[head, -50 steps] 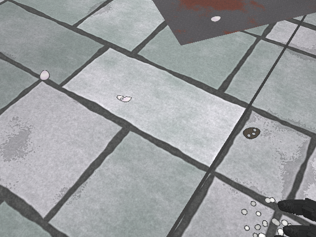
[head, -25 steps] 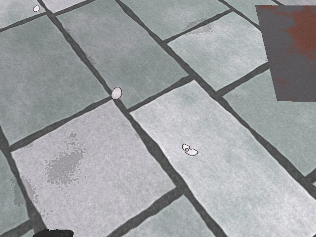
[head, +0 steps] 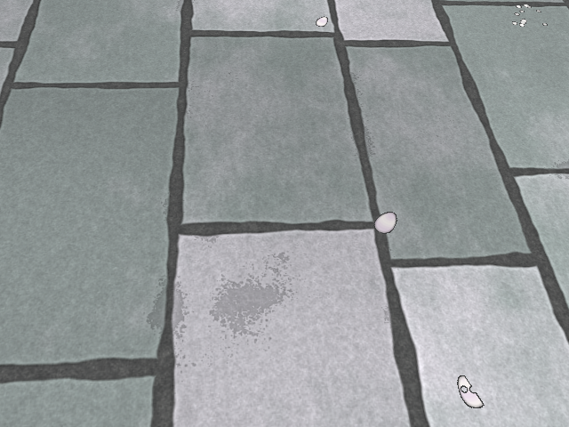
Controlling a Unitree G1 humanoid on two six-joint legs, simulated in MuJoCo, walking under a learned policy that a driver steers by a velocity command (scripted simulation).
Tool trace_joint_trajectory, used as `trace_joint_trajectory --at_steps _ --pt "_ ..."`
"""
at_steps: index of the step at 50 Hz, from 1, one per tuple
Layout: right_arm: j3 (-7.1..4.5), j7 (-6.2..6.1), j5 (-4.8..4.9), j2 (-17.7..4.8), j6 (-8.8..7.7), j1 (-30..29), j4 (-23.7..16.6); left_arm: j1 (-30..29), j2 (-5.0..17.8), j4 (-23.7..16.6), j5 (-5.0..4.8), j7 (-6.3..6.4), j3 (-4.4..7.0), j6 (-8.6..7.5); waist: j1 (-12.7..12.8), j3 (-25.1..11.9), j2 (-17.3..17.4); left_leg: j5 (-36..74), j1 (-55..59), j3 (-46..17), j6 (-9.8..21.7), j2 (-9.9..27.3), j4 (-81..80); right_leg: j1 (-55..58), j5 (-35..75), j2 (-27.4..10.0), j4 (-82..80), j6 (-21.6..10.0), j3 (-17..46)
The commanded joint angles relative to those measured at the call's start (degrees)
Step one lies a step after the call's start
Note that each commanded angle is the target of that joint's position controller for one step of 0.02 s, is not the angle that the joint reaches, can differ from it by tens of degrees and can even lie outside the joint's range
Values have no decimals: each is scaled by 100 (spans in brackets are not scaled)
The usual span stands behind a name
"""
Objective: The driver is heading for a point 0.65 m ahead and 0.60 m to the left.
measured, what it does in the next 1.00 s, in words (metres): steps to the left, turning left: right foot, then left foot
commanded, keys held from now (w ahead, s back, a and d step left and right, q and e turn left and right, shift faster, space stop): q+shift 0.48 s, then w+q+shift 0.14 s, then w+shift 0.38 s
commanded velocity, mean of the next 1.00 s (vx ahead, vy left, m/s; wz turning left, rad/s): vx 0.32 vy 0.00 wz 0.81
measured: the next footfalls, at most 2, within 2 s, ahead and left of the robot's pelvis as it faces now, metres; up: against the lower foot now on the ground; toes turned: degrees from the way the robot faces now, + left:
right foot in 0.24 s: +0.12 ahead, -0.12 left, +0.00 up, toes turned +20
left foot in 0.74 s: +0.00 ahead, +0.11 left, +0.00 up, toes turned +47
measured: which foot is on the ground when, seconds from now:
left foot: down 0.00-0.24, up 0.26-0.72, down 0.74-1.00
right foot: up 0.00-0.22, down 0.24-0.74, up 0.76-1.00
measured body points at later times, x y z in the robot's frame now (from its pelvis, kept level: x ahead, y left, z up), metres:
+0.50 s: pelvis +0.03 -0.05 +0.01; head +0.08 -0.04 +0.46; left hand +0.04 +0.27 -0.07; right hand +0.28 -0.25 -0.11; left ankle -0.04 +0.06 -0.66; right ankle +0.08 -0.14 -0.73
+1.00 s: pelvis +0.12 +0.15 +0.00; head +0.12 +0.17 +0.45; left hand +0.03 +0.43 -0.11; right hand +0.32 -0.04 -0.12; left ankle -0.03 +0.08 -0.73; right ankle +0.33 +0.15 -0.66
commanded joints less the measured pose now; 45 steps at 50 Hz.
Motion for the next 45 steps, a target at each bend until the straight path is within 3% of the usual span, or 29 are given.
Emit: trace_joint_trajectory --at_steps 1,4,8,11,12,13,14,15,16,17,19,24,26,28,31,33,35,36,37,38,39,40,41,43,45 --pt "-330 36 -32 -1041 -113 126 -270 99 441 -312 -28 34 125 -23 -1 -1080 489 1850 1144 -1961 915 1338 -879 -231 155 187 -457 -80 226" --pt "-367 88 -59 -1102 -94 236 -194 -123 415 -363 -41 58 91 -38 -100 -1067 642 1121 1069 -2399 910 1268 -934 -53 299 415 -1014 -169 371" --pt "-400 169 -74 -1123 -68 182 -119 -205 461 -367 -94 95 78 -106 -102 -1014 840 1064 845 -2866 742 1080 -849 631 296 758 -1845 -294 461" --pt "-380 181 10 -1035 -76 -98 -113 232 514 -229 -96 195 105 -171 208 -925 927 632 284 -3046 287 740 -682 1855 797 844 -3386 -387 457" --pt "-326 144 87 -850 -101 -75 -124 417 742 -177 -39 259 169 -210 282 -936 547 -258 -252 -2738 -46 380 -300 2533 875 280 -4231 -496 832" --pt "-236 97 175 -439 -111 55 -258 288 1354 -280 46 268 285 -207 167 -1004 -851 -1916 -1277 -1473 -443 -432 929 3087 175 -1329 -4815 -1007 2348" --pt "-329 79 -105 -856 -100 186 -140 -103 1367 -379 55 223 299 -170 69 -683 -981 -2042 -1473 -585 -557 -508 2200 2357 281 -1922 -5028 -1514 2934" --pt "-415 118 -207 -1100 -84 113 -84 -218 918 -426 30 205 180 -157 -16 -512 -561 -1752 -1232 -487 -586 -69 2865 1939 802 -1758 -4861 -1612 2397" --pt "-419 169 -186 -1030 -52 254 16 -439 652 -445 2 183 98 -162 -156 -396 -361 -1467 -1072 -411 -601 6 3275 1723 1314 -1385 -4704 -1517 1740" --pt "-403 227 -153 -939 -8 426 100 -602 596 -468 -10 188 78 -172 -257 -408 -409 -1236 -1075 -306 -642 59 3681 1801 1757 -1097 -4559 -1402 1214" --pt "-342 308 -43 -824 42 561 170 -545 552 -473 9 216 61 -193 -191 -461 -561 -1133 -1231 -21 -767 178 3967 2107 2598 -903 -4377 -1371 538" --pt "-180 348 7 -561 94 -255 -148 322 756 -190 32 173 191 -221 328 -529 -696 -1328 -1499 414 -921 582 2967 3101 3936 -1230 -4024 -1472 -37" --pt "-144 448 -25 -598 99 -599 -332 674 915 -95 80 89 282 -244 558 -752 -859 -1337 -1354 554 -772 782 2507 3205 1321 -1441 -4525 -1416 49" --pt "-152 593 -44 -695 103 -979 -526 683 1116 -66 99 42 364 -297 599 -565 -998 -1402 -1323 681 -642 888 2166 3054 -579 -1658 -5024 -1267 216" --pt "-106 699 -47 -603 55 -1349 -642 764 1203 21 123 16 422 -382 593 -343 -649 -1550 -1124 878 -424 948 1654 2944 -911 -1815 -5198 -1094 -64" --pt "-23 697 -93 -433 -23 -1267 -593 809 1188 131 96 -27 416 -399 500 -300 -502 -1766 -483 985 -224 837 1072 2587 -651 -1743 -5140 -1037 -377" --pt "43 622 -157 -328 -128 -602 -307 600 1147 205 40 -74 387 -363 129 -244 -382 -1456 639 1246 -19 627 180 1901 -502 -1529 -4783 -976 -893" --pt "43 542 -218 -325 -196 220 24 445 1024 226 -18 -86 337 -359 -310 -325 -41 -980 1832 1356 86 427 -395 1135 -238 -1271 -4041 -896 -1348" --pt "-104 402 -252 -689 -273 1629 590 410 662 219 27 -114 203 -397 -953 -884 1088 -1533 3599 692 266 530 -708 81 612 -686 -2018 -757 -1876" --pt "-214 233 -159 -1408 -353 2118 550 -88 9 -310 75 -202 -11 -440 -1181 -1042 2789 -3524 4408 -2357 783 2303 -1558 -2033 -1143 -17 199 -470 -1598" --pt "-179 90 -82 -1446 -384 1586 289 -596 539 -505 179 -212 113 -448 -1102 -503 1597 -3133 3766 -3384 1084 2778 -2042 -2991 -582 119 770 -412 -514" --pt "-104 13 -82 -1214 -387 1415 361 -705 712 -522 102 -279 160 -502 -923 -217 1149 -2391 3572 -2607 1073 2629 -1865 -3046 158 -251 814 -438 -182" --pt "-28 -10 -108 -993 -430 1238 384 -278 768 -313 56 -346 147 -576 -628 -244 1043 -1902 3290 -2022 931 2301 -1856 -2620 644 -349 590 -451 -185" --pt "94 -10 -90 -760 -551 778 347 340 868 90 148 -445 168 -550 -159 -146 946 -1366 2649 -1280 667 1739 -2139 -1887 1127 -417 279 -383 -221" --pt "131 38 -17 -705 -690 797 466 270 779 125 128 -486 148 -462 -32 61 803 -613 2262 -942 667 1565 -2386 -1781 1546 -349 199 -319 -310"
